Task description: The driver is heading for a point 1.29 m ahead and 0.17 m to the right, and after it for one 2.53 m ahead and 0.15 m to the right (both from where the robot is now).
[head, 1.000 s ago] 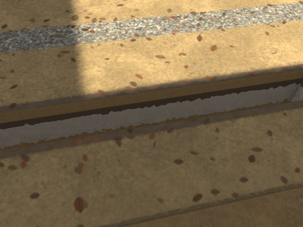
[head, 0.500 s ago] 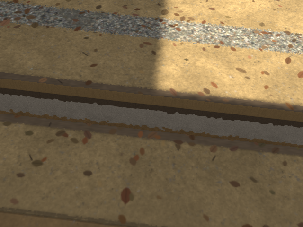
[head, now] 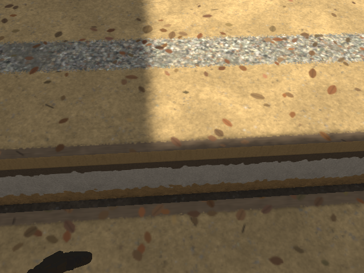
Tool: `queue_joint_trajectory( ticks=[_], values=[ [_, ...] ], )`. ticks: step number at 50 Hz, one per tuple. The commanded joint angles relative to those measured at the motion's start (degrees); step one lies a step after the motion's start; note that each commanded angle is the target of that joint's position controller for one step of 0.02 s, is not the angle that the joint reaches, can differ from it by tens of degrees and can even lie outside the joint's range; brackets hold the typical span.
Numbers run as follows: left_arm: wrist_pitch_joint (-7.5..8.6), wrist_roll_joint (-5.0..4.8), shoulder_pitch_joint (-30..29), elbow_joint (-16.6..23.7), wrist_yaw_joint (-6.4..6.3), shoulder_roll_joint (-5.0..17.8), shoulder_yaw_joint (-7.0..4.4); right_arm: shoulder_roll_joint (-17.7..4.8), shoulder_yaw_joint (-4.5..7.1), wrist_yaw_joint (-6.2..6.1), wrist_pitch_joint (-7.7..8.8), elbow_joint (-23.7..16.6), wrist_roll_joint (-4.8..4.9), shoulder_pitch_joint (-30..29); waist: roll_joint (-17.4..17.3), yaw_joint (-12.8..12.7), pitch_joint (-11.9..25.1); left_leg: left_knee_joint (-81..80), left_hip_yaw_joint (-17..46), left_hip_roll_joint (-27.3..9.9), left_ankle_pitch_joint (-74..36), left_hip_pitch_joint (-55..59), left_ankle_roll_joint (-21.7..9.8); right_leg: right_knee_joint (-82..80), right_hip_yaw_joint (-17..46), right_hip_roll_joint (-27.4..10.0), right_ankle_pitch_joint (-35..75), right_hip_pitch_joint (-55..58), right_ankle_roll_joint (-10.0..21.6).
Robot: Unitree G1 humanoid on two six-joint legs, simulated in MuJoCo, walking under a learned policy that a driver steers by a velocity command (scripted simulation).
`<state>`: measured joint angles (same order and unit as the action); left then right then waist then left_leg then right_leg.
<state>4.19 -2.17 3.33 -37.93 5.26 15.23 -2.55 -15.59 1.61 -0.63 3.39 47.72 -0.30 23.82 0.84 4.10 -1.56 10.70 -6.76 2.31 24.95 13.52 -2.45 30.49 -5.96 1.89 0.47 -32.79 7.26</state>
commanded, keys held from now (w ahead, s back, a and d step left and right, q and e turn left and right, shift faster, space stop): w+e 0.42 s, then w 0.40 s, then w+q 0.18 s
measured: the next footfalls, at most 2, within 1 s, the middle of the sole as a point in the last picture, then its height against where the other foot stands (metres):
right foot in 0.02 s outside the picture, level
left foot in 0.46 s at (148, 269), level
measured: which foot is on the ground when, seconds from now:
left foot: down 0.00-0.00, up 0.02-0.44, down 0.46-0.96, up 0.98-1.00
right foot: up 0.00-0.00, down 0.02-0.48, up 0.50-0.92, down 0.94-1.00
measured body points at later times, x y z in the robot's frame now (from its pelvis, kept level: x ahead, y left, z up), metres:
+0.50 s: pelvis +0.30 +0.02 +0.00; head +0.32 +0.02 +0.45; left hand +0.42 +0.28 -0.12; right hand +0.42 -0.27 -0.07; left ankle +0.43 +0.11 -0.72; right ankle +0.16 -0.07 -0.70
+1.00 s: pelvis +0.51 -0.09 +0.01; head +0.53 -0.11 +0.46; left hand +0.81 +0.04 -0.04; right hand +0.38 -0.34 -0.13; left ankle +0.44 +0.10 -0.68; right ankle +0.55 -0.21 -0.72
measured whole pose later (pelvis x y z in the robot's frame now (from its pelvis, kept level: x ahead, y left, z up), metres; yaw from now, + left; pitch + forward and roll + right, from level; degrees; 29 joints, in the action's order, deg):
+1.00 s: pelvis +0.51 -0.09 +0.01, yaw -19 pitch +2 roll +1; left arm 4.2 -0.1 4.6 -31.7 1.8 13.4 -2.0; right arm -16.9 2.1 -0.2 2.3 52.2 0.1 25.1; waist -0.9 4.7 -0.6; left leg 48.1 4.2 0.1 27.1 -11.9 -1.0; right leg 35.1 -1.8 -0.7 -13.1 -25.2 2.0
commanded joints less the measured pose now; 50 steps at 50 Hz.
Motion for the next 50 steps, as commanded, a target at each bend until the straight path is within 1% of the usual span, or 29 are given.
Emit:
queue_joint_trajectory(
  ticks=[1,2,3,4,5,6,8,11,15,19,21,23,24,25,26,27,28,29,32,37,40,42,43,45,46,47,48,49,50],
  values=[
    [-0.36,0.29,20.8,0.6,-1.93,12.7,-4.97,-11.3,2.43,-1.4,-0.08,-5.3,-0.49,-3.7,-4.3,-14.3,13.3,41.4,-0.6,-11.2,-67.2,-17.5,-1.0,-1.8,7.2,-0.9,-1.1,34.8,5.6],
    [-0.09,1.31,21.7,1.3,-2.35,17.1,-5.31,-2.4,0.1,-0.75,0.8,-7.7,-1.47,3.8,12.7,-7.1,21.3,69.2,4.0,0.9,-2.9,-46.4,4.2,0.8,39.0,-19.4,-5.7,59.6,18.9],
    [-0.2,1.41,21.0,2.1,-3.25,11.9,-4.17,-6.9,0.3,0.09,2.89,-7.9,-0.29,1.2,6.7,-9.7,28.1,78.4,15.2,2.8,7.2,-49.1,3.1,-9.9,53.4,-22.9,-11.8,56.7,20.0],
    [-0.22,1.4,18.2,2.5,-3.59,9.9,-3.34,-9.6,1.27,0.54,3.9,-11.1,1.9,-6.8,3.8,-10.0,17.3,76.1,16.4,-0.8,2.3,-53.0,1.6,-12.3,43.8,-19.7,-10.1,48.7,15.3],
    [-0.15,1.25,15.3,3.0,-3.85,8.8,-2.92,-8.4,0.62,0.59,4.86,-12.9,2.12,-9.6,-1.3,-7.8,12.2,70.2,15.3,-3.7,-2.1,-53.7,0.4,-13.1,36.3,-17.0,-7.9,41.3,13.0],
    [-0.03,1.6,13.2,3.4,-3.98,8.1,-2.6,-7.4,0.59,0.25,5.3,-12.9,1.1,-11.5,-3.5,-6.1,7.0,65.9,13.7,-4.8,-3.3,-54.3,0.7,-13.9,31.9,-14.2,-1.4,35.0,12.0],
    [0.28,3.03,11.4,4.8,-4.26,7.8,-2.41,-7.7,0.96,0.26,4.06,-12.3,0.6,-8.4,-1.1,-2.6,4.7,61.6,13.2,-6.8,-5.6,-49.8,1.7,-16.1,27.3,-10.9,2.5,25.6,11.7],
    [0.23,1.96,12.4,4.0,-4.44,9.2,-2.62,-5.9,0.25,-0.37,1.73,-12.8,-0.91,-8.2,0.1,-1.3,2.2,50.6,9.8,-7.0,-7.4,-46.5,5.5,-17.0,22.7,-8.3,5.1,15.0,11.9],
    [-1.35,1.29,15.0,2.7,-5.67,10.0,-2.85,-3.1,-0.98,-0.35,1.34,-15.1,-0.63,-17.7,3.0,-5.4,1.5,31.2,8.2,-4.0,-25.5,-40.3,6.7,-13.2,19.3,-4.2,0.0,9.1,7.8],
    [-2.17,0.38,18.7,1.4,-5.8,10.3,-2.93,-5.3,0.04,-0.22,1.7,-16.7,0.16,-21.2,4.1,-7.1,2.9,22.4,11.3,-2.2,-24.9,-39.7,5.7,-7.4,27.3,-6.9,-10.1,16.0,6.1],
    [-2.48,0.78,18.0,1.4,-6.0,10.5,-3.06,-7.4,1.49,0.48,2.55,-16.7,0.78,-19.1,5.2,-5.3,2.8,20.7,11.6,-2.0,-21.2,-36.5,3.4,-4.9,31.5,-8.6,-13.3,17.2,4.9],
    [-2.54,1.29,17.8,1.5,-5.86,6.6,-1.95,-8.7,2.94,0.93,2.89,-13.8,0.2,-8.5,5.4,-1.0,6.7,18.6,12.0,-4.9,-18.6,-23.5,-0.4,4.7,27.8,-5.2,-13.9,15.0,1.2],
    [-2.21,1.83,19.9,2.0,-5.41,2.2,-0.7,-12.0,3.9,0.88,2.92,-12.7,-0.52,0.3,-2.5,1.3,13.5,16.8,23.6,-15.6,-12.7,-10.8,-4.4,23.6,20.7,-0.3,-24.1,8.8,-2.0],
    [-1.8,-0.34,27.9,2.5,-5.31,1.2,-0.06,-16.4,5.37,1.64,1.99,-9.8,-0.91,3.6,-23.6,-2.2,16.8,6.6,54.2,-25.7,10.8,-0.7,-13.0,41.1,14.1,4.3,-35.5,-8.0,-4.8],
    [-1.7,-0.77,26.0,1.2,-5.45,6.5,-1.2,-11.3,4.3,1.74,1.76,-11.5,0.68,0.9,-15.4,-0.7,10.4,2.7,57.7,-24.5,22.9,-3.2,-12.1,47.2,16.4,0.9,-31.5,-14.4,-5.7],
    [-1.72,-0.26,18.3,2.1,-5.2,9.4,-2.0,-9.0,3.78,1.19,1.47,-11.3,1.01,-1.0,-9.6,0.6,3.8,3.5,47.7,-22.2,16.6,-8.8,-10.3,48.0,15.0,-0.3,-26.2,-16.0,-6.3],
    [-1.71,0.72,15.6,2.5,-5.31,8.8,-1.84,-8.3,3.38,1.07,1.41,-11.1,0.25,-2.5,-4.9,-0.4,1.6,3.7,40.3,-19.7,6.9,-14.7,-9.6,45.9,14.7,-1.7,-21.9,-13.3,-6.4],
    [-1.49,1.44,14.3,2.8,-5.29,7.8,-1.79,-7.2,3.08,1.11,1.47,-10.4,-0.28,-3.6,-5.1,-1.3,0.1,3.6,35.3,-17.4,-0.2,-17.8,-9.6,42.0,14.8,-3.2,-19.2,-12.2,-6.5],
    [-1.54,1.36,15.4,2.0,-5.17,6.1,-1.57,-4.7,2.38,0.93,1.89,-8.4,-0.35,-4.6,-7.7,-3.8,0.6,1.8,26.1,-14.0,-14.3,-21.6,-9.0,33.0,12.3,-6.1,-16.3,-5.9,-7.6],
    [-0.91,1.5,5.3,4.9,-4.72,2.4,0.09,-8.7,3.51,0.98,1.11,-4.8,0.71,-2.8,-5.8,-0.8,-0.3,0.3,18.0,-13.4,-21.9,-21.7,-9.3,12.2,8.9,-7.2,-6.6,-4.3,-7.8],
    [0.29,1.91,0.0,7.0,-4.22,2.5,0.22,-9.8,3.08,0.61,0.97,-1.4,0.91,0.3,-5.2,1.2,-0.9,0.2,15.7,-13.4,-23.0,-22.7,-9.5,5.4,6.5,-5.6,-0.7,0.0,-7.5],
    [0.6,1.3,-2.7,9.3,-3.82,3.1,-0.16,-9.9,2.78,0.82,0.5,-0.2,0.74,0.9,-6.0,1.6,-1.3,1.4,16.0,-13.7,-24.3,-21.2,-9.3,4.2,6.3,-5.2,-2.2,0.6,-6.7],
    [0.78,1.3,-2.2,9.5,-3.59,3.5,-0.54,-10.1,2.7,0.7,-0.18,0.6,0.18,0.8,-6.1,0.5,0.4,3.1,16.2,-14.4,-29.5,-21.5,-9.6,5.9,7.0,-4.9,-0.3,4.2,-6.3],
    [0.49,1.45,2.4,9.0,-3.52,3.7,-1.26,-10.5,2.86,0.21,-0.93,1.3,0.88,0.7,-7.7,-2.4,3.1,7.0,15.6,-13.5,-32.1,-20.6,-8.5,6.1,5.2,-3.1,-4.9,11.1,-5.7],
    [0.21,1.32,7.6,8.1,-3.69,4.7,-1.96,-10.0,2.48,0.08,-1.11,1.5,0.99,-0.2,-6.3,-6.0,3.7,11.5,15.3,-12.7,-35.6,-22.8,-7.4,3.2,5.1,-2.3,-5.6,18.5,-4.4],
    [-0.07,1.68,16.3,5.7,-4.12,7.6,-3.75,-10.2,2.27,-0.18,-0.96,1.1,0.2,-1.2,-3.8,-10.7,6.4,21.6,13.7,-9.4,-39.0,-27.4,-5.1,0.4,5.5,-2.5,-3.9,29.7,-2.6],
    [-0.27,2.34,22.8,5.1,-4.73,12.8,-5.02,-7.1,1.36,-0.28,-0.3,-0.1,-1.31,1.0,7.1,-11.5,12.5,39.7,10.9,-4.4,-17.7,-37.9,-1.7,-1.3,17.6,-14.8,0.9,43.4,1.5],
    [-0.6,2.24,23.6,4.6,-3.75,13.2,-4.57,-3.2,0.39,0.34,0.53,-0.2,0.07,7.4,19.1,-8.0,17.5,56.0,10.5,0.3,6.8,-51.7,0.6,-7.3,33.9,-23.4,-7.3,49.9,9.2],
    [-0.26,2.47,23.1,4.4,-3.29,9.0,-3.73,-8.0,2.2,0.66,0.59,1.3,1.78,6.0,14.0,-8.5,14.0,63.1,15.0,-1.8,3.3,-54.9,0.1,-11.9,37.7,-23.6,-17.1,42.7,9.8]
  ],
)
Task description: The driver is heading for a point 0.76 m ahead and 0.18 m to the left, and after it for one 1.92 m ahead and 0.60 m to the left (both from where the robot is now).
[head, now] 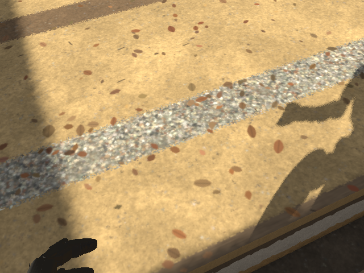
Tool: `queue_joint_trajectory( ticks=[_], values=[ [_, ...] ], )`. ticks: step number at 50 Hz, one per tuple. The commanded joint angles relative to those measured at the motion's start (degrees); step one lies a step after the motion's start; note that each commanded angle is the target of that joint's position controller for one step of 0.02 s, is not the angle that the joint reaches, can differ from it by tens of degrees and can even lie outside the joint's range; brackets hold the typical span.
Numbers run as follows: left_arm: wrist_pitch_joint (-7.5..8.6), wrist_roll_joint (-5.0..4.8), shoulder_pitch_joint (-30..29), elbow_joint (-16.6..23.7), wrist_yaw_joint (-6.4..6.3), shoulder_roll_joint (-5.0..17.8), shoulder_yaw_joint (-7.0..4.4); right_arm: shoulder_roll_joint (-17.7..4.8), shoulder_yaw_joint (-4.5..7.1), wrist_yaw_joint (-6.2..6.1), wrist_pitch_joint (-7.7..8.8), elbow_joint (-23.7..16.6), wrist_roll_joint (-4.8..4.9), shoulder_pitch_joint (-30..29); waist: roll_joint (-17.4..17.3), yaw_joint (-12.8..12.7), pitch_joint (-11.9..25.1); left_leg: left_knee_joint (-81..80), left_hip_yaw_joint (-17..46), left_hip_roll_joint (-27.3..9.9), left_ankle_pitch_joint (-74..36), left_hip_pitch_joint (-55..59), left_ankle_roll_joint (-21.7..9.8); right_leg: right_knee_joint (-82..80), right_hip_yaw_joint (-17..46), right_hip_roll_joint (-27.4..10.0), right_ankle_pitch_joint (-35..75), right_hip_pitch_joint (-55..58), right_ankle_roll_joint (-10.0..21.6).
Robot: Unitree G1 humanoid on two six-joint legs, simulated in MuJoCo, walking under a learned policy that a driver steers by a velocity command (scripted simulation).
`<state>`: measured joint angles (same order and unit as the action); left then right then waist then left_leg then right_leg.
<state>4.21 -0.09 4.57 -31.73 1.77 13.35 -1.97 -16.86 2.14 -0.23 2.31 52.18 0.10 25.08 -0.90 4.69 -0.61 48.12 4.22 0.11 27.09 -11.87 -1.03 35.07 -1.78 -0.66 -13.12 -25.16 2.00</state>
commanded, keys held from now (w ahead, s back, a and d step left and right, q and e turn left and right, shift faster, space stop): w+q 0.64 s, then w+e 0.36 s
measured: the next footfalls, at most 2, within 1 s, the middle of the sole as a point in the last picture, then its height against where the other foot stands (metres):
left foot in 0.62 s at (110, 255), level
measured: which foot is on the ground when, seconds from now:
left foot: up 0.00-0.60, down 0.62-1.00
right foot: down 0.00-0.62, up 0.64-1.00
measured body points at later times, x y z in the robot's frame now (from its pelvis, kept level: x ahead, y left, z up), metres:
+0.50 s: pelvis +0.25 +0.04 +0.00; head +0.27 +0.03 +0.44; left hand +0.10 +0.28 -0.12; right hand +0.50 -0.16 -0.10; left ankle +0.47 +0.27 -0.64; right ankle +0.07 -0.11 -0.72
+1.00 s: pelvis +0.57 +0.21 +0.02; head +0.59 +0.22 +0.47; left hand +0.58 +0.48 -0.11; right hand +0.71 -0.01 -0.11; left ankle +0.54 +0.26 -0.72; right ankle +0.79 +0.11 -0.61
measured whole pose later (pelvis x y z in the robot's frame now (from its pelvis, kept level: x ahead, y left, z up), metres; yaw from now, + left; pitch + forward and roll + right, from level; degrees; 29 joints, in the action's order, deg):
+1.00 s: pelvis +0.57 +0.21 +0.02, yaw +19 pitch +1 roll +1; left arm 3.3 -0.7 14.5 -47.2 0.5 13.6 -1.3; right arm -13.3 0.7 1.2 6.7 52.3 -1.7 15.3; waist 1.6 1.5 -1.5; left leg 15.9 -4.6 6.1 9.8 -7.2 -5.8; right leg 64.2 3.6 -5.4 3.2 -50.9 2.4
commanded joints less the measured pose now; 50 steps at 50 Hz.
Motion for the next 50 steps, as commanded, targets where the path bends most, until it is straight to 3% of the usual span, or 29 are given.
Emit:
queue_joint_trajectory(
  ticks=[1,3,6,8,11,13,18,19,21,23,24,25,27,30,31,32,33,34,35,36,37,38,39,40,42,44,46,48,50],
  values=[
    [0.31,0.47,17.2,-1.1,0.59,8.3,-3.39,-9.6,3.03,0.0,1.0,-3.5,2.14,-0.1,9.8,-8.2,6.6,28.5,3.9,-1.7,-4.1,-29.0,-1.5,-18.4,26.4,-19.7,-0.9,26.6,14.1],
    [1.24,0.02,9.8,-1.0,0.87,5.6,-2.62,-6.4,3.15,-0.8,-0.87,-3.3,1.29,-1.5,6.9,-4.7,1.9,25.2,4.5,-4.7,-9.7,-25.0,-0.7,-22.5,16.8,-17.4,6.9,17.9,12.8],
    [1.93,-0.26,8.7,-3.3,0.28,5.9,-2.96,-5.6,4.0,-1.5,-3.13,-4.6,1.47,-1.3,3.9,-1.9,0.0,21.5,6.0,-5.8,-11.7,-23.5,-0.7,-24.8,10.9,-16.6,16.8,15.9,11.1],
    [2.24,-0.54,11.6,-5.6,-0.21,7.2,-3.92,-3.0,3.4,-0.69,-3.13,-4.4,0.24,0.4,1.8,-2.1,1.6,20.6,4.9,-6.1,-14.5,-25.9,0.4,-24.0,7.3,-16.2,21.1,19.0,12.6],
    [3.54,-1.06,16.9,-9.0,-1.46,8.7,-4.57,-2.6,3.76,0.02,-3.05,-6.0,0.61,-3.5,0.9,-4.5,0.6,20.8,5.1,-6.4,-20.9,-33.0,-0.1,-24.1,5.5,-17.7,12.0,24.3,13.4],
    [4.85,-0.78,18.5,-10.6,-1.75,8.7,-4.67,-5.8,5.68,0.3,-2.0,-9.5,3.28,-12.9,5.0,-5.0,-6.2,14.8,9.4,-7.0,-20.9,-44.1,-1.2,-27.3,6.1,-17.3,-0.5,30.2,10.1],
    [3.93,-2.05,27.9,-16.6,-4.44,7.8,-5.14,-2.6,4.3,0.5,-0.44,-11.6,3.57,-22.5,6.2,-7.9,-11.9,7.8,5.7,-4.7,-21.9,-55.5,-1.3,-28.1,1.5,-18.9,0.1,38.2,8.6],
    [3.22,-2.95,29.1,-18.0,-4.23,7.0,-4.94,-1.1,3.67,0.43,-0.84,-12.9,4.01,-22.9,6.2,-7.5,-11.3,8.3,6.2,-3.4,-19.9,-55.8,-1.8,-30.6,1.7,-19.4,5.4,41.0,7.9],
    [2.76,-2.25,29.1,-17.3,-3.51,7.8,-4.88,-1.2,3.32,1.03,-0.78,-14.1,4.91,-24.7,4.7,-7.1,-12.0,10.1,6.0,-2.6,-19.6,-61.8,-2.6,-29.7,-0.5,-19.4,3.8,47.3,5.9],
    [1.79,-2.82,24.0,-14.9,-4.32,9.1,-4.46,-1.0,1.99,2.99,-0.41,-14.6,2.27,-25.0,-0.9,-6.7,-10.6,-1.2,-5.4,-2.4,-33.6,-41.6,-2.7,-34.4,-11.3,-14.6,0.7,31.3,5.7],
    [1.7,-3.39,22.0,-15.3,-4.4,9.4,-3.79,-0.8,2.04,3.52,0.11,-14.4,2.3,-28.2,-3.4,-6.4,-10.1,-2.7,-4.7,-2.9,-41.5,-33.6,-4.9,-34.8,-13.3,-15.2,3.6,26.6,5.1],
    [1.99,-3.47,23.0,-15.4,-4.33,10.5,-3.68,-0.2,1.44,3.74,0.81,-15.3,1.59,-27.7,-1.2,-6.0,-10.5,-2.1,-6.3,-2.1,-43.2,-32.2,-5.8,-36.3,-14.2,-15.1,6.3,27.2,5.3],
    [0.83,-1.3,16.1,-14.2,-4.2,10.7,-2.96,0.9,1.02,2.88,3.75,-16.5,2.37,-29.1,5.3,-2.6,-12.8,-6.4,-9.1,-0.9,-40.4,-27.2,-8.3,-34.0,-18.7,-12.8,32.9,25.4,0.7],
    [-1.09,-0.67,22.3,-15.6,-3.49,16.6,-4.86,-4.9,2.64,2.19,5.33,-17.1,1.38,-24.0,9.5,-1.0,-4.6,-16.9,-13.6,5.6,-27.9,-19.2,-9.0,-13.9,-17.5,-15.0,62.3,38.7,0.8],
    [-1.84,-0.6,22.6,-16.5,-3.05,15.9,-4.3,-6.7,3.58,1.87,4.65,-15.2,1.18,-16.5,12.8,2.9,1.6,-22.2,-12.9,6.5,-25.7,-10.5,-11.9,-0.1,-18.2,-14.6,67.4,40.5,0.1],
    [-0.77,2.26,26.4,-12.5,-1.94,9.1,-2.63,-15.1,6.7,2.3,2.52,-15.1,-1.85,-5.0,10.5,4.3,12.6,-8.5,1.6,0.2,-30.3,31.7,-20.7,23.6,-13.1,-11.5,57.1,5.5,-5.1],
    [1.74,1.58,29.9,-9.9,-0.22,3.6,0.74,-17.0,7.15,2.36,1.42,-11.9,-1.41,0.0,4.3,0.8,26.6,-16.1,30.5,-15.9,-12.5,49.9,-27.4,41.0,-3.9,-1.6,-14.8,-12.9,-5.6],
    [2.82,-1.79,23.1,-10.4,0.34,8.0,-0.75,-13.7,6.29,1.95,0.96,-9.8,-1.5,4.9,9.6,3.4,34.7,-23.7,39.6,-15.0,-4.4,47.8,-23.5,45.5,8.7,1.3,-15.0,-11.6,-3.5],
    [3.57,-4.31,18.4,-9.8,0.5,7.5,-0.55,-10.3,4.88,1.63,0.57,-11.3,-2.53,0.5,5.1,2.2,24.6,-28.4,33.4,-14.0,-6.7,37.5,-20.0,46.2,8.4,-1.6,-11.8,-14.7,-1.7],
    [4.4,-4.38,17.1,-9.6,0.51,8.0,-0.4,-7.6,3.84,2.05,1.27,-11.7,-2.41,-2.7,5.5,0.5,16.0,-30.7,28.3,-13.5,-10.9,24.2,-18.9,44.2,7.3,-4.1,-8.2,-14.4,1.0],
    [4.24,-3.91,17.9,-10.7,0.26,7.6,-0.55,-5.1,2.91,2.34,1.88,-11.7,-2.58,-7.1,4.1,-2.9,11.4,-31.7,22.7,-12.7,-16.9,12.7,-18.2,44.0,7.7,-6.3,-6.8,-9.9,1.9],
    [2.57,-4.18,17.9,-13.9,-0.22,10.5,-2.85,-1.8,1.82,2.67,2.99,-9.9,-2.02,-6.1,1.8,-3.8,9.8,-32.4,22.2,-11.8,-19.6,3.7,-17.1,55.2,9.3,-6.3,-7.3,-5.1,2.6],
    [1.54,-3.99,20.1,-13.7,-1.08,9.5,-2.42,-1.7,1.44,2.91,4.32,-9.6,-1.75,-9.6,1.8,-7.2,6.1,-34.5,15.0,-10.6,-16.2,-7.1,-16.5,55.0,10.2,-6.7,-5.4,-4.1,1.8],
    [0.41,-3.16,21.1,-14.5,-1.16,6.5,-1.71,-2.0,1.53,2.45,3.93,-8.4,-1.65,-10.8,-4.5,-7.1,4.1,-36.4,15.0,-12.2,-17.7,-7.3,-16.4,64.7,8.9,-5.7,-9.0,-9.5,1.5],
    [-0.96,-1.68,20.2,-12.1,-1.91,3.5,-0.22,-1.8,0.86,1.92,3.67,-8.0,-0.68,-15.7,-4.0,-10.4,0.1,-36.5,5.9,-9.6,-12.4,-14.9,-14.7,51.5,9.8,-6.3,-1.8,-13.0,0.3],
    [-0.6,0.82,16.6,-12.6,-2.06,5.7,-0.46,-0.9,0.22,1.97,5.24,-6.6,-1.99,-14.3,-4.5,-7.4,1.3,-39.2,5.2,-9.6,-15.4,-12.4,-16.1,48.5,7.7,-5.8,6.0,-16.3,0.4],
    [-0.12,0.44,14.3,-13.0,-2.13,7.2,-1.06,-2.3,0.13,1.93,6.59,-5.0,-2.58,-13.5,-2.6,-5.9,1.3,-39.9,4.2,-11.2,-20.4,-5.5,-16.4,45.0,9.8,-5.7,11.3,-23.0,0.1],
    [-0.12,-1.05,7.5,-11.5,-1.77,8.1,-1.35,-5.1,0.37,1.22,5.51,-3.7,-1.49,-13.6,-1.0,-4.0,1.0,-39.4,-3.7,-9.4,-33.2,0.5,-11.3,27.2,7.4,-6.2,18.1,-22.8,0.3],
    [0.07,-0.72,4.3,-11.6,-0.71,6.6,-1.36,-5.3,-0.03,0.6,4.96,-2.1,-1.75,-11.0,-0.8,-1.4,1.4,-41.1,-6.3,-9.7,-36.5,3.7,-9.2,19.2,2.6,-5.2,24.2,-18.8,0.7]
  ],
)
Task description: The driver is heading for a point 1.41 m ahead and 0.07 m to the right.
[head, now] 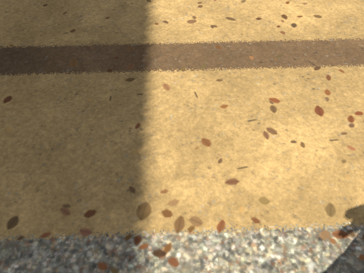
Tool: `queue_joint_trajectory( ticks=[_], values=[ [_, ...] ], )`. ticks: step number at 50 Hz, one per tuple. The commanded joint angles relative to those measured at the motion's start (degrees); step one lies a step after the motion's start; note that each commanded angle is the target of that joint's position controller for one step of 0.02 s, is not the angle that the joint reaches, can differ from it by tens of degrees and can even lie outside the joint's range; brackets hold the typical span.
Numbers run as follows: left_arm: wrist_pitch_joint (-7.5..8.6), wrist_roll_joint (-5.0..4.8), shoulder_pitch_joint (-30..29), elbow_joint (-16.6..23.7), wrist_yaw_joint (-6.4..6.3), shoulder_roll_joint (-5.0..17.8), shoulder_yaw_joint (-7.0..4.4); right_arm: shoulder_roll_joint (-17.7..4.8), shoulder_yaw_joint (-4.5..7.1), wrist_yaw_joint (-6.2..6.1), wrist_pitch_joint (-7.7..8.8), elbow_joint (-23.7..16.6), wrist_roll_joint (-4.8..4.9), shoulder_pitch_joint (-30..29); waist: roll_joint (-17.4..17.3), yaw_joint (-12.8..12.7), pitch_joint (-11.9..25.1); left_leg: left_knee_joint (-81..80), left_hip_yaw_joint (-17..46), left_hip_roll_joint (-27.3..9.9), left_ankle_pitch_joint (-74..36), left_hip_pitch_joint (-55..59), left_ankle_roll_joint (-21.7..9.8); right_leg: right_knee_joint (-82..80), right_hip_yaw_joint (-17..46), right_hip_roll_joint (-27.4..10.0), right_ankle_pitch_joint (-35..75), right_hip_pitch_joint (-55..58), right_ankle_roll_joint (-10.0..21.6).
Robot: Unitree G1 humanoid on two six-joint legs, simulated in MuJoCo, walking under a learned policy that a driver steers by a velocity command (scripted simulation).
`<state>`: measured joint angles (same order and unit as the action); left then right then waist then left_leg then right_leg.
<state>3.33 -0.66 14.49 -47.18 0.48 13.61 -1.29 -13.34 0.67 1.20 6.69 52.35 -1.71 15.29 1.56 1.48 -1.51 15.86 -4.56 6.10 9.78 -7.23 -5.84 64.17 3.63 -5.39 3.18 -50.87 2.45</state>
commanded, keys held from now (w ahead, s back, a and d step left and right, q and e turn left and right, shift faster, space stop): w+e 0.30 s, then w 0.08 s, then w+q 0.62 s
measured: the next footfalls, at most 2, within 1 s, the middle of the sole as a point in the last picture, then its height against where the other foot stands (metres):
right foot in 0.26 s outside the picture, level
left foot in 0.76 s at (178, 221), level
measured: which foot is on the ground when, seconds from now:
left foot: down 0.00-0.24, up 0.26-0.74, down 0.76-1.00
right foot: up 0.00-0.24, down 0.26-0.78, up 0.80-1.00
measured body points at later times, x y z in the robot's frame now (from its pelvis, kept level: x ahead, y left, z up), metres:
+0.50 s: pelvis +0.31 -0.06 +0.00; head +0.33 -0.07 +0.45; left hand +0.45 +0.17 -0.11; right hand +0.42 -0.36 -0.10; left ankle +0.44 +0.09 -0.67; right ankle +0.28 -0.13 -0.74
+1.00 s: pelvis +0.63 -0.04 +0.00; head +0.66 -0.02 +0.44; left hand +0.80 +0.23 -0.09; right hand +0.72 -0.32 -0.10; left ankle +0.65 +0.03 -0.74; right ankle +0.70 -0.22 -0.67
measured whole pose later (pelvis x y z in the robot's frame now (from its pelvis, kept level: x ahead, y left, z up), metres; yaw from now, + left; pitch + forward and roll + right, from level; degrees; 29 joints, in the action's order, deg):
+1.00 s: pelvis +0.63 -0.04 +0.00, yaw +1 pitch +2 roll +0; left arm 5.2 1.3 9.9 -36.5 -0.6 17.8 -1.7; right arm -16.6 3.1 0.8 3.2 41.7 0.2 17.0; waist 2.5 1.8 -1.4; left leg 22.7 3.4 7.1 9.4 -15.0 -5.9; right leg 58.5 4.3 -5.5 -15.3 -37.2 -2.8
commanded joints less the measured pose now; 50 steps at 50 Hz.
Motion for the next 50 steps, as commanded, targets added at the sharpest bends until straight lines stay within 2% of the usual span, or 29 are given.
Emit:
queue_joint_trajectory(
  ticks=[1,2,5,8,10,12,13,14,15,16,17,18,19,21,24,26,30,32,35,37,38,39,40,41,42,43,44,46,50],
  values=[
    [1.02,-0.21,-5.6,3.4,1.29,5.5,-1.98,-9.1,1.36,-0.77,0.35,-1.3,-0.12,0.0,-3.5,2.4,2.1,-9.6,1.5,-16.8,-19.3,0.9,-4.2,-12.8,-4.2,0.1,8.3,8.7,1.0],
    [0.91,-1.02,-5.8,3.5,1.79,4.7,-1.84,-9.9,1.5,-0.66,0.18,-0.7,0.09,0.0,-3.9,2.7,0.9,-10.4,0.8,-16.5,-17.0,3.9,-3.5,-17.1,-4.7,0.0,7.7,9.1,1.8],
    [0.43,-1.17,-11.7,5.4,2.87,4.3,-1.56,-10.0,1.47,-1.07,-1.35,0.4,1.56,1.7,-2.8,4.8,-3.9,-10.2,1.1,-19.2,-16.4,14.3,-3.4,-28.1,-5.7,0.7,1.2,4.9,2.0],
    [0.7,-0.43,-10.5,7.1,3.39,4.0,-1.4,-12.6,1.82,-1.22,-3.16,0.2,1.95,0.0,-4.3,3.2,-1.7,-3.6,-1.3,-20.6,-37.5,20.2,-3.2,-33.1,-9.5,3.5,-4.4,10.8,2.2],
    [0.8,-0.84,-6.3,7.1,3.87,6.8,-2.53,-14.6,2.51,-1.3,-3.51,-0.7,1.89,-1.7,-6.6,-0.3,0.4,4.5,-2.3,-20.3,-54.5,20.7,-3.0,-32.8,-11.1,6.0,-9.2,17.6,4.2],
    [1.22,-1.3,6.4,4.8,3.55,12.4,-5.49,-15.2,2.78,-1.92,-4.2,-2.0,1.48,-4.3,-5.0,-8.5,6.2,23.2,-4.3,-17.5,-56.2,13.6,-0.9,-36.7,-10.4,8.8,-6.3,35.3,6.8],
    [0.78,-0.84,13.3,3.8,2.25,15.5,-6.42,-13.0,1.84,-2.07,-3.83,-3.3,0.95,-3.2,0.9,-10.7,12.2,39.3,-3.6,-14.7,-38.3,0.5,0.3,-36.8,1.2,1.5,-10.3,51.5,9.8],
    [1.33,-0.31,12.8,5.0,1.73,18.7,-6.61,-4.1,-0.6,-0.83,-1.93,-6.0,0.97,1.2,15.3,-4.9,15.7,59.9,-0.6,-1.1,14.9,-26.2,4.3,-40.8,32.9,-13.2,-18.0,69.2,22.6],
    [1.99,-0.76,12.0,6.2,1.42,12.6,-4.7,-8.3,-0.16,0.86,0.88,-6.8,2.43,-3.9,9.7,-7.0,17.4,65.9,10.6,-1.8,23.0,-34.1,3.1,-47.4,41.5,-14.6,-25.3,70.5,22.8],
    [2.2,-0.53,9.6,6.8,1.2,10.0,-4.0,-11.8,0.66,1.92,2.75,-8.3,4.41,-9.2,5.4,-8.1,10.8,62.9,11.6,-5.7,16.9,-36.3,1.5,-48.5,31.4,-12.5,-20.9,64.8,19.2],
    [2.38,0.1,7.0,7.7,1.4,9.0,-3.5,-11.2,0.58,1.91,3.11,-8.6,4.36,-10.3,-0.7,-6.3,7.5,59.5,10.4,-8.1,12.4,-35.2,1.2,-48.7,24.7,-10.6,-15.0,58.6,17.3],
    [2.57,0.24,4.6,8.3,1.46,8.3,-3.01,-11.2,0.74,1.53,2.96,-7.9,3.13,-10.3,-3.7,-4.8,4.6,55.0,9.4,-9.7,10.2,-33.8,2.0,-49.3,19.6,-8.6,-8.1,53.5,16.1],
    [2.57,0.87,3.0,9.2,1.46,7.4,-2.11,-11.6,0.97,1.4,2.46,-8.2,2.56,-9.2,-2.4,-3.2,4.5,52.6,9.2,-11.1,8.2,-30.6,2.9,-50.9,16.5,-7.4,-4.0,49.3,15.6],
    [2.53,0.66,1.6,9.9,1.54,8.8,-1.94,-10.3,1.03,1.31,1.02,-7.1,2.38,-5.6,-0.7,-1.6,3.3,47.4,7.4,-12.5,6.4,-29.6,5.4,-53.0,12.2,-6.2,-1.1,45.4,15.0],
    [2.66,1.27,1.6,9.4,1.04,12.3,-2.78,-6.8,-0.05,0.93,-0.51,-7.9,1.98,-8.7,-0.1,-2.4,0.0,35.7,4.9,-13.8,-2.3,-27.9,7.8,-55.4,3.8,-4.1,1.7,37.8,13.1],
    [2.66,1.01,2.7,8.9,0.75,12.4,-2.94,-5.6,-0.59,1.12,-0.61,-9.0,1.79,-12.2,1.1,-4.5,-0.7,26.9,2.9,-12.8,-11.8,-24.4,7.6,-56.4,-0.9,-1.6,-0.1,35.8,10.9],
    [2.7,0.46,7.0,5.8,1.24,12.5,-3.39,-6.2,-0.41,1.14,-0.26,-11.1,3.39,-16.1,1.9,-6.8,-1.4,18.8,3.4,-11.8,-17.3,-27.8,5.8,-57.4,-2.0,-5.4,-0.2,47.0,9.9],
    [1.67,0.5,6.3,4.9,0.37,12.6,-3.63,-7.1,0.01,1.64,-0.28,-12.5,3.47,-18.0,1.7,-6.6,-2.5,16.5,4.9,-11.6,-15.3,-31.9,4.9,-55.5,-3.4,-7.1,3.0,53.1,8.6],
    [-0.01,0.55,4.6,4.9,-0.62,13.9,-4.29,-7.8,0.9,2.35,-0.72,-13.7,2.78,-15.5,2.3,-3.8,-0.1,16.3,3.3,-8.8,-8.0,-28.9,2.6,-48.7,-5.6,-8.9,19.6,58.1,6.2],
    [-1.26,0.67,2.3,6.2,-1.38,14.3,-4.53,-11.4,3.24,2.0,-1.64,-11.8,2.45,-5.0,3.0,1.7,6.6,16.0,0.1,-4.2,-4.8,-15.6,0.4,-34.4,-8.8,-6.8,35.7,57.4,3.3],
    [-1.54,1.12,3.1,6.9,-2.09,13.5,-4.18,-14.7,5.01,1.31,-1.96,-10.3,2.42,3.3,1.0,5.5,11.1,14.9,3.1,-4.8,-6.7,-2.0,-1.4,-20.8,-10.3,-4.5,31.1,49.6,0.9],
    [-0.37,2.55,9.0,9.3,-1.82,8.7,-2.51,-21.3,6.72,0.49,-2.39,-10.5,2.09,8.9,-11.1,3.7,18.4,15.7,26.2,-18.6,-4.6,19.1,-9.5,1.0,-10.8,2.2,3.2,28.6,-2.6],
    [1.65,2.29,9.8,9.7,-0.84,6.0,-1.13,-19.3,6.15,0.86,-2.27,-11.5,2.71,9.0,-16.5,2.3,24.3,5.3,52.0,-25.3,4.7,30.1,-17.0,14.3,-2.0,11.3,-34.9,12.3,-4.6],
    [3.31,0.11,4.8,10.4,0.13,10.5,-1.98,-15.5,5.43,0.85,-2.41,-12.0,2.72,8.3,-10.5,5.1,20.3,2.7,47.5,-23.7,11.0,28.4,-13.8,17.1,3.9,6.9,-32.4,6.2,-3.1],
    [4.28,-0.91,0.3,11.9,0.34,11.6,-2.05,-13.7,5.07,0.65,-2.61,-12.9,2.62,5.3,-6.4,4.6,13.1,2.0,39.7,-21.8,10.5,20.1,-11.7,14.6,2.4,4.2,-27.5,4.7,-2.1],
    [4.57,0.14,-1.5,12.1,0.01,11.5,-2.09,-12.8,4.78,0.67,-2.69,-14.1,2.31,1.4,-1.1,2.2,7.7,1.2,34.2,-19.7,4.6,10.2,-10.7,9.5,1.3,1.9,-24.4,6.4,-2.0],
    [4.22,1.3,-1.6,12.5,-0.51,12.1,-2.59,-11.6,4.34,0.6,-2.62,-15.1,1.87,-1.1,-1.2,0.0,5.3,0.0,30.6,-17.8,-1.8,3.1,-10.3,5.5,1.4,0.4,-22.3,10.4,-2.4],
    [2.93,1.68,0.8,12.7,-0.91,11.2,-2.66,-10.6,4.2,0.1,-2.68,-16.1,1.72,-3.5,-4.5,-3.0,4.2,-2.1,26.9,-15.5,-8.7,-4.7,-11.0,1.3,1.4,-0.8,-21.7,15.1,-3.8],
    [1.99,2.33,-2.8,13.8,-1.66,8.7,-1.75,-13.0,5.03,-1.39,-2.49,-15.2,2.18,-1.6,-4.6,-2.2,3.1,-2.5,20.4,-12.5,-15.6,-10.1,-10.4,-10.5,-0.5,0.1,-12.7,15.4,-7.0]
  ],
)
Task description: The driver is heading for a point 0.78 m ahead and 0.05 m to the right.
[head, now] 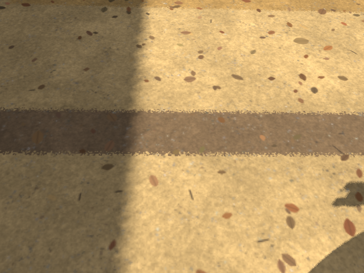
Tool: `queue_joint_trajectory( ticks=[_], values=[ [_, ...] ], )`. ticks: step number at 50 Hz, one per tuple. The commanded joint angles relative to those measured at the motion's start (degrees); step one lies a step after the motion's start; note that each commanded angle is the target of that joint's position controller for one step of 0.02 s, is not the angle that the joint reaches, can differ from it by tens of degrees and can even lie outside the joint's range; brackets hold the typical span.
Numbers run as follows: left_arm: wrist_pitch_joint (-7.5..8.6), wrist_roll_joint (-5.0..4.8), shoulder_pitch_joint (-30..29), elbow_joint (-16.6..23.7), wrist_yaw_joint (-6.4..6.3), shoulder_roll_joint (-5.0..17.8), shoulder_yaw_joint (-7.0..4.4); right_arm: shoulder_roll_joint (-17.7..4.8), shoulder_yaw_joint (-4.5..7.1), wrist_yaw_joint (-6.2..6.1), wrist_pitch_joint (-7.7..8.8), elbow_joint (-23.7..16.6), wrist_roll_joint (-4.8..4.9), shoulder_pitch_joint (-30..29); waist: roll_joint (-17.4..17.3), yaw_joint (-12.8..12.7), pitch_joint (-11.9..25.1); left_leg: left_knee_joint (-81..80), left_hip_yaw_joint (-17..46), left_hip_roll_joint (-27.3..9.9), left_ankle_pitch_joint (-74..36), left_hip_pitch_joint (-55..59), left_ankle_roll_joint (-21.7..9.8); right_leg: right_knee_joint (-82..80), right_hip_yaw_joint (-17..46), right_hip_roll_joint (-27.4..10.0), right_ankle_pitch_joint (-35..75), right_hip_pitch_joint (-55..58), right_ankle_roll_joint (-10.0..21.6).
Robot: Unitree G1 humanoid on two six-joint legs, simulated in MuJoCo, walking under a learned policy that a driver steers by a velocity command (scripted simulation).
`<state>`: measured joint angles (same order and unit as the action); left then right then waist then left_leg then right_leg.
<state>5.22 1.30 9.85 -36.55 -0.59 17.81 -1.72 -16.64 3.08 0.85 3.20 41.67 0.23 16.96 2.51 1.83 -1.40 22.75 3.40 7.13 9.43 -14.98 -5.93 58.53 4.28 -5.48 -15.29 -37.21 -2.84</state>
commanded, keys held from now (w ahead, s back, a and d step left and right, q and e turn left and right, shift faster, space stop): w+q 0.10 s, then w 0.48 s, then w+e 0.42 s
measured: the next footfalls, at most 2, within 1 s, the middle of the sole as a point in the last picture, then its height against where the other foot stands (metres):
right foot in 0.24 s outside the picture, level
left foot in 0.74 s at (133, 253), level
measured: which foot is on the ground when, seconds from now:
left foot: down 0.00-0.26, up 0.28-0.72, down 0.74-1.00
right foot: up 0.00-0.22, down 0.24-0.74, up 0.76-1.00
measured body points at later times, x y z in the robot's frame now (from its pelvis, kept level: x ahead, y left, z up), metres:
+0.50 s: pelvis +0.28 -0.04 +0.00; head +0.31 -0.05 +0.45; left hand +0.28 +0.23 -0.11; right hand +0.48 -0.27 -0.10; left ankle +0.31 +0.12 -0.68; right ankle +0.29 -0.14 -0.74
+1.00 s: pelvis +0.53 +0.05 +0.00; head +0.55 +0.06 +0.45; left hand +0.67 +0.33 -0.10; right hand +0.59 -0.23 -0.11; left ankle +0.50 +0.15 -0.74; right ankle +0.61 -0.11 -0.66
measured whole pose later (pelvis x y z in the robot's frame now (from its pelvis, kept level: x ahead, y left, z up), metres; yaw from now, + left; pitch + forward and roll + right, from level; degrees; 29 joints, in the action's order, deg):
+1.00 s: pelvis +0.53 +0.05 +0.00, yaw -1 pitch +1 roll +2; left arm 1.6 -1.3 12.7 -42.7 0.0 18.0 -4.3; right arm -14.9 4.0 0.5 5.5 46.7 -0.8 17.8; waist 3.1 2.4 -0.3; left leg 16.8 -7.7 1.0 11.4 -6.6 -1.9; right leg 59.0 3.7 -5.4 -10.0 -38.8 -0.6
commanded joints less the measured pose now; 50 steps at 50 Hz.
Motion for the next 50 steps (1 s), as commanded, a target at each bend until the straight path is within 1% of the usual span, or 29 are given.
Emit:
queue_joint_trajectory(
  ticks=[1,4,8,10,11,12,13,14,15,16,17,18,19,20,22,26,29,32,34,35,36,37,38,39,40,42,43,45,50],
  values=[
    [0.25,0.34,-0.3,3.5,-0.59,3.8,-1.08,-9.8,2.74,-1.31,0.81,-4.2,0.54,-2.5,-5.5,-1.7,3.0,-8.9,11.5,-12.4,-13.9,-2.4,-9.2,-9.3,-1.1,0.8,9.8,2.2,-2.0],
    [0.81,-0.79,-6.7,4.4,-0.01,2.5,-0.59,-9.5,2.78,-1.54,0.12,-3.1,1.31,0.5,-6.7,1.4,2.6,-7.3,11.7,-11.3,-9.2,-1.4,-7.3,-21.6,-1.4,3.4,17.8,5.1,-1.7],
    [2.01,-1.31,-10.0,4.6,1.69,3.7,-1.18,-8.7,2.45,-1.83,-0.88,-1.3,1.22,4.3,-7.7,3.2,3.1,-2.5,16.3,-14.1,-5.8,6.1,-6.3,-29.0,-0.9,4.6,18.7,6.8,0.0],
    [2.43,-1.32,-8.4,4.2,2.02,4.5,-1.8,-8.7,2.47,-1.74,-1.1,-1.0,0.83,4.3,-9.2,2.0,2.9,0.2,18.6,-15.8,-8.4,9.1,-5.3,-30.7,-1.3,4.8,14.2,9.1,2.2],
    [2.64,-1.2,-5.4,3.5,1.88,5.0,-2.25,-8.5,2.42,-1.6,-1.21,-1.1,0.72,3.4,-9.6,-0.1,3.4,2.8,18.4,-15.2,-12.4,9.2,-4.5,-32.9,-2.5,5.4,13.4,13.4,3.7],
    [2.91,-0.69,-0.3,2.3,1.51,6.6,-3.13,-7.1,1.92,-1.38,-1.07,-1.4,0.46,2.9,-9.0,-2.7,6.7,9.0,16.4,-12.5,-17.7,8.0,-2.9,-33.5,-2.1,4.4,14.0,22.1,5.9],
    [3.06,0.12,8.4,1.6,1.11,9.6,-3.97,-4.6,0.87,-1.21,-0.78,-2.7,-0.26,2.5,-4.1,-6.6,14.5,23.4,12.5,-9.4,-11.6,1.7,-0.9,-31.7,6.6,-4.3,14.6,36.3,9.9],
    [2.22,0.1,14.9,-1.3,1.35,14.2,-5.64,-1.4,-0.14,-1.17,0.1,-2.8,1.02,10.6,14.2,-4.7,21.1,43.1,5.3,-0.6,11.8,-19.2,3.7,-35.2,31.5,-15.5,3.0,55.6,20.0],
    [1.89,-1.86,16.3,-1.8,1.65,9.4,-4.63,-5.2,0.27,-1.13,0.59,-2.3,1.25,9.2,12.1,-6.3,18.5,50.5,7.6,-2.8,22.3,-28.2,4.2,-40.3,40.9,-17.5,-10.5,55.9,20.0],
    [1.61,-1.95,13.5,-1.5,1.38,6.5,-3.76,-8.3,1.17,-1.02,0.73,-3.3,1.52,2.4,5.5,-7.6,10.1,52.9,7.6,-5.3,17.8,-31.2,4.1,-41.4,33.5,-15.4,-12.0,49.4,17.6],
    [1.17,-1.11,10.6,-1.0,1.25,5.9,-3.34,-7.6,0.93,-1.04,0.81,-4.6,1.03,-2.1,1.0,-6.8,6.0,51.6,5.0,-7.5,13.8,-30.4,4.1,-42.1,26.6,-12.8,-7.0,42.8,16.1],
    [0.96,-0.78,8.6,-1.2,1.4,4.7,-2.87,-6.7,0.95,-0.91,1.01,-5.4,0.04,-4.9,-1.0,-5.7,1.9,47.5,3.6,-9.2,11.0,-29.9,4.1,-43.8,21.6,-10.1,-0.7,37.0,15.8],
    [1.11,-0.43,7.5,-1.4,1.34,4.0,-2.52,-5.9,1.06,-0.72,1.06,-5.5,0.04,-4.1,1.9,-3.8,1.7,44.8,3.3,-10.9,9.0,-27.0,4.2,-44.7,18.7,-8.9,4.1,33.6,15.5],
    [1.18,-0.64,7.0,-1.6,1.48,3.3,-2.32,-5.1,0.92,-0.56,0.91,-5.1,0.27,-2.9,3.3,-3.0,1.7,42.4,2.5,-11.5,8.5,-24.8,4.6,-45.9,16.2,-7.4,7.1,31.6,15.5],
    [1.27,-1.32,7.3,-2.6,1.54,3.9,-2.46,-3.2,0.49,-0.43,0.58,-4.8,0.27,-2.8,3.8,-2.4,1.9,37.2,0.6,-11.9,8.1,-23.4,5.4,-47.4,12.0,-6.5,12.0,29.7,16.0],
    [0.55,-1.8,8.4,-4.4,1.05,7.1,-3.34,-0.9,-0.63,-0.03,1.07,-6.1,-0.08,-9.7,2.3,-4.2,1.3,21.8,-1.3,-12.1,-2.8,-20.9,6.4,-49.2,5.7,-5.7,16.8,28.1,15.5],
    [0.06,-2.38,10.8,-6.3,1.02,7.8,-3.47,-1.3,-0.56,0.47,1.42,-6.8,0.45,-14.5,2.4,-6.1,0.6,13.6,-2.4,-10.5,-10.0,-17.0,6.6,-48.9,3.2,-5.3,16.1,28.3,14.3],
    [-0.76,-2.97,13.4,-8.1,0.91,8.0,-3.56,-2.2,-0.13,1.04,2.08,-8.6,0.76,-18.5,2.2,-6.6,-0.9,8.8,-1.6,-9.4,-9.3,-15.3,5.8,-46.6,5.8,-6.9,15.0,30.4,13.6],
    [-1.4,-3.01,13.0,-8.5,0.56,9.0,-3.97,-3.7,0.54,1.25,2.63,-8.5,0.76,-17.0,2.7,-4.7,-0.5,5.9,-1.4,-8.8,-6.7,-11.4,4.8,-43.9,7.6,-7.9,15.7,31.8,12.6],
    [-1.66,-3.02,12.1,-8.5,0.4,9.2,-4.0,-4.6,1.12,1.1,2.81,-7.6,0.62,-13.7,2.5,-2.3,0.9,3.9,-2.2,-8.1,-6.3,-6.0,3.9,-40.6,7.2,-7.1,18.8,31.2,11.6],
    [-1.68,-2.78,12.1,-8.4,0.35,7.9,-3.55,-6.7,2.29,0.61,2.85,-5.7,0.23,-7.4,1.6,0.7,4.8,3.1,-2.6,-7.9,-5.6,4.0,2.6,-33.5,5.3,-4.3,23.5,29.0,10.1],
    [-1.42,-1.83,11.0,-7.1,0.43,4.6,-2.28,-10.4,3.52,-0.11,2.84,-4.4,-0.86,2.2,-2.4,5.1,12.4,4.8,5.1,-16.3,-5.6,18.9,-0.8,-18.4,2.5,-0.8,16.1,20.6,7.7],
    [-0.52,-1.78,17.6,-5.7,0.32,-1.4,-0.45,-15.4,4.67,-0.43,2.02,-3.4,-1.44,7.1,-17.6,3.5,20.5,1.6,27.4,-30.7,1.1,37.3,-8.6,2.2,-3.1,7.0,-10.9,0.5,3.7],
    [0.02,-3.07,17.0,-6.6,0.31,3.1,-1.46,-11.0,3.72,-0.31,1.69,-2.8,-0.8,8.7,-17.0,5.0,21.1,-3.5,36.5,-31.2,11.6,35.7,-10.3,11.4,2.6,5.8,-17.9,-6.2,3.4],
    [0.02,-3.85,12.5,-5.7,0.35,6.6,-2.65,-8.2,2.75,-0.36,1.74,-2.7,-0.24,5.5,-12.8,4.7,12.8,-4.8,28.6,-29.4,13.3,29.2,-8.0,14.2,2.9,3.3,-13.5,-9.6,3.7],
    [-0.68,-2.93,8.1,-4.9,0.19,5.7,-2.91,-4.4,1.51,-0.11,1.98,-2.7,-0.46,-1.6,-9.4,1.6,5.1,-8.3,17.0,-24.8,6.3,16.4,-5.7,10.9,1.5,-0.2,-5.5,-6.9,3.4],
    [-1.4,-2.77,8.6,-5.1,0.24,4.9,-3.1,-3.2,1.22,0.0,2.35,-2.4,-0.86,-3.7,-10.2,-0.2,3.2,-10.3,12.7,-23.2,2.6,11.7,-5.0,9.1,1.9,-1.5,-3.1,-4.0,3.3],
    [-2.68,-2.93,9.2,-5.2,0.43,2.5,-2.85,-3.2,1.58,0.02,3.13,-1.6,-0.91,-5.4,-9.5,-2.0,1.8,-13.2,7.2,-22.6,-3.4,7.2,-5.1,7.6,1.6,-2.0,-0.4,-1.1,2.8],
    [-3.35,-2.49,3.9,-2.9,1.07,1.0,-2.57,-5.8,2.7,-0.84,3.51,1.1,-1.03,-4.5,-5.9,-1.8,-0.2,-15.2,-3.5,-22.0,-12.7,8.0,-4.9,-3.8,1.5,-2.0,11.6,-3.5,2.1]
  ],
)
